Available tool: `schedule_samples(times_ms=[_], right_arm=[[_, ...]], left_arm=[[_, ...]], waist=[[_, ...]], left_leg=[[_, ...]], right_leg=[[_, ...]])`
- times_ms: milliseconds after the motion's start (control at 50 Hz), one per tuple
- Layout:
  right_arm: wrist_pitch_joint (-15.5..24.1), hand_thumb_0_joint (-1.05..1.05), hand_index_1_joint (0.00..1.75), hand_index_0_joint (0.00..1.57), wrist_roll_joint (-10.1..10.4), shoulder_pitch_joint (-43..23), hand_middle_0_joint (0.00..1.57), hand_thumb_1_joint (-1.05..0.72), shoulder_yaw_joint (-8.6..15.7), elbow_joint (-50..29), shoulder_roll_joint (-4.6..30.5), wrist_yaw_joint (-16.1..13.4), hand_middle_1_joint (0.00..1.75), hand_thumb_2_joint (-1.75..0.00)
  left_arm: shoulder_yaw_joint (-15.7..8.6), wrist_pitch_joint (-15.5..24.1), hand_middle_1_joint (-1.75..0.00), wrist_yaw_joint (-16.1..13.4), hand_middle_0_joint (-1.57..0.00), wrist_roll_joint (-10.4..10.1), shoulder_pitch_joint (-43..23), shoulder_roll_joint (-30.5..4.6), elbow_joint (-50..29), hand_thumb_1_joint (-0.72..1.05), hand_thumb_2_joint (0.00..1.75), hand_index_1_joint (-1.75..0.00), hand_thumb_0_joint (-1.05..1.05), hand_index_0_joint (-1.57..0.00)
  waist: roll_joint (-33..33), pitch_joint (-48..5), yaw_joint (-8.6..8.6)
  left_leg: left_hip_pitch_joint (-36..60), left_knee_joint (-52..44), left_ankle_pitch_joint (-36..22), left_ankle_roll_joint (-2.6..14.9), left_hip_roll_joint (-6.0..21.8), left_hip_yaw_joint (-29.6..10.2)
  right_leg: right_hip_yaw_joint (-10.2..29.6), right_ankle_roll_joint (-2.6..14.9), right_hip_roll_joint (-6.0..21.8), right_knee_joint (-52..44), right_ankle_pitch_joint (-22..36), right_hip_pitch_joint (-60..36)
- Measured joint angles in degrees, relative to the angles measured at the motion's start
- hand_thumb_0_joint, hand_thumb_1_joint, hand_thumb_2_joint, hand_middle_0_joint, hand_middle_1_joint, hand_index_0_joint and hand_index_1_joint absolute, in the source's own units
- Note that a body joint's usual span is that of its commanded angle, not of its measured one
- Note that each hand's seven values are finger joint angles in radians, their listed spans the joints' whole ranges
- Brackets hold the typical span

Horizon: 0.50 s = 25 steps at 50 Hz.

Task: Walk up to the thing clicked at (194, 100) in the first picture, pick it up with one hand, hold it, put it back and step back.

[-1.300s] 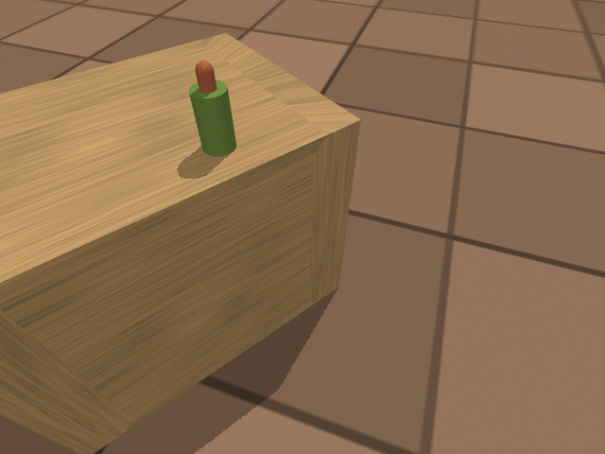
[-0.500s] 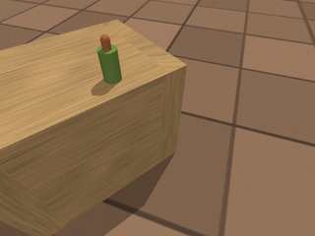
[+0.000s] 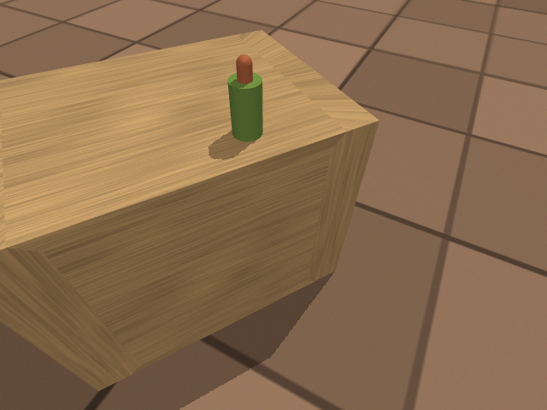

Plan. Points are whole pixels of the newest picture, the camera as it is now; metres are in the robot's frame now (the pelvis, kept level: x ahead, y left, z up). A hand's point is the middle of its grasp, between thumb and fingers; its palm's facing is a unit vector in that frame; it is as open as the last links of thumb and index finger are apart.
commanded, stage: walk up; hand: right
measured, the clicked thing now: (245, 97) +0.75 +0.08 +0.07
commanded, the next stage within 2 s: none
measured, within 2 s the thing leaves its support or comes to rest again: neither
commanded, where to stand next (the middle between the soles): +0.28 +0.07 m, yaw +27 degrees
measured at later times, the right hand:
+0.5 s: hand (389, 370) +0.23 -0.18 -0.14, palm faces -0.23 +0.88 -0.40, open 7.4 cm
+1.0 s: hand (355, 273) +0.43 -0.16 -0.16, palm faces -0.43 +0.77 -0.46, open 7.4 cm
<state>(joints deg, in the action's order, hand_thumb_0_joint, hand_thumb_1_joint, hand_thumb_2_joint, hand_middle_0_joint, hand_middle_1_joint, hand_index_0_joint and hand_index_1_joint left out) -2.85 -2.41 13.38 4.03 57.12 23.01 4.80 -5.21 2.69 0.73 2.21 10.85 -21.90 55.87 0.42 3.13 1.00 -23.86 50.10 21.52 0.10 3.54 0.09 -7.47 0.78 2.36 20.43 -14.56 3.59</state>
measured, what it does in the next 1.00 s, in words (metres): walks ahead, turning left: left foot, then right foot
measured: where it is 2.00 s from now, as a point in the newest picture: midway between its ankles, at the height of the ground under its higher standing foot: outside the picture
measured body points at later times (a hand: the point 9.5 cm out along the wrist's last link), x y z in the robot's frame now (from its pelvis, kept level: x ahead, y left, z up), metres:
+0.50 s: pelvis +0.16 +0.07 -0.01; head +0.17 +0.10 +0.43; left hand +0.18 +0.41 -0.13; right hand +0.24 -0.23 -0.12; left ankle +0.12 +0.20 -0.74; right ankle +0.28 -0.05 -0.71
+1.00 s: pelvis +0.22 +0.05 -0.04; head +0.24 +0.09 +0.41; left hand +0.16 +0.38 -0.16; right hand +0.45 -0.20 -0.12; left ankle +0.21 +0.16 -0.74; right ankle +0.32 -0.05 -0.74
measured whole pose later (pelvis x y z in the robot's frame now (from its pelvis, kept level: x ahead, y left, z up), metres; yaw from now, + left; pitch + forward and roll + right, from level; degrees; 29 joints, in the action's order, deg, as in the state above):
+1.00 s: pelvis +0.22 +0.05 -0.04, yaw +25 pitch -3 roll +1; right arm 1.0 -1.3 13.3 2.5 47.3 23.1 -0.4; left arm -3.2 -1.6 0.6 -0.2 11.2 -24.6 47.9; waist -4.5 7.3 2.5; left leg -20.4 43.1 19.8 2.1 -2.5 2.2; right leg -7.1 0.1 8.5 47.2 -21.9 23.5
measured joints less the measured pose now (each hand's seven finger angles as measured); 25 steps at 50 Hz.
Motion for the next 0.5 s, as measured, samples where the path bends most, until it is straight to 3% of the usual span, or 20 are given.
schedule_samples(times_ms=[80,140,160,200,240,280,360,500], right_arm=[[0.7,0.00,0.30,0.20,0.3,1.3,0.20,-0.91,1.4,-2.9,1.6,1.1,0.30,-0.90],[1.7,0.00,0.30,0.20,0.8,2.6,0.20,-0.91,2.1,-4.3,2.3,1.1,0.30,-0.90],[2.3,0.00,0.30,0.20,0.9,3.1,0.20,-0.91,2.4,-4.6,2.5,0.9,0.30,-0.90],[3.4,0.00,0.30,0.20,0.9,3.2,0.20,-0.91,2.8,-5.4,2.0,-0.2,0.30,-0.90],[4.2,0.00,0.30,0.20,1.3,3.8,0.20,-0.91,2.3,-6.3,1.2,-1.1,0.30,-0.90],[4.4,0.00,0.30,0.20,1.6,4.9,0.20,-0.91,1.1,-6.6,-0.4,-1.5,0.30,-0.90],[5.5,0.00,0.30,0.21,1.8,7.6,0.20,-0.90,-1.0,-7.7,-2.4,-2.3,0.30,-0.90],[7.5,0.00,0.30,0.21,1.5,11.6,0.21,-0.90,-1.9,-10.3,-2.0,-4.2,0.30,-0.89]], left_arm=[[-0.8,-0.3,-0.30,0.6,-0.21,0.4,1.8,-2.3,-1.5,0.90,0.89,-0.30,0.01,-0.21],[-1.2,-0.8,-0.30,1.3,-0.20,0.6,2.7,-3.9,-2.7,0.90,0.89,-0.30,0.01,-0.21],[-1.4,-1.2,-0.30,1.4,-0.20,0.8,3.1,-4.3,-3.1,0.90,0.89,-0.30,0.01,-0.21],[-1.7,-2.2,-0.30,1.3,-0.20,0.8,3.4,-5.1,-3.5,0.90,0.89,-0.30,0.01,-0.21],[-1.2,-3.3,-0.30,1.5,-0.20,0.3,2.8,-4.8,-3.5,0.91,0.89,-0.30,0.01,-0.20],[-0.2,-3.3,-0.30,1.8,-0.20,-0.2,1.6,-4.6,-3.9,0.91,0.89,-0.30,0.01,-0.20],[0.6,-2.3,-0.30,2.6,-0.20,-1.3,1.2,-3.5,-6.0,0.91,0.89,-0.30,0.01,-0.20],[0.1,-3.7,-0.30,3.1,-0.20,-0.7,2.3,-2.4,-8.2,0.91,0.89,-0.30,0.01,-0.21]], waist=[[-0.3,1.4,-0.18],[-1.0,1.5,-0.21],[-1.7,1.2,-0.20],[-4.7,1.9,-0.25],[-4.8,2.4,-1.90],[-5.0,2.8,-2.86],[-5.1,2.9,-2.79],[-3.8,1.8,-2.31]], left_leg=[[-1.7,-6.0,-3.0,-0.53,3.7,-0.4],[0.4,-12.0,-7.5,-0.60,4.6,1.0],[1.1,-12.2,-8.6,-0.91,3.7,1.5],[0.6,-7.0,-5.5,-0.86,0.7,3.6],[0.6,-4.9,-3.0,-0.10,-0.6,2.8],[2.4,-7.5,-3.4,0.76,-1.7,1.4],[7.4,-14.4,-5.2,0.85,-3.1,-0.1],[12.4,-16.6,-2.3,-0.22,-4.3,-3.3]], right_leg=[[-2.4,-1.97,2.1,2.1,-2.9,-1.9],[-3.9,-3.17,4.6,8.6,-8.4,-1.5],[-3.8,-2.51,6.1,12.7,-11.3,-0.5],[1.0,0.40,9.1,25.6,-16.6,4.0],[5.4,1.21,5.6,38.3,-18.2,9.7],[6.5,1.34,2.7,44.9,-15.9,15.0],[5.9,1.09,2.4,41.8,-9.4,22.0],[7.2,0.20,3.1,28.4,-3.2,24.8]])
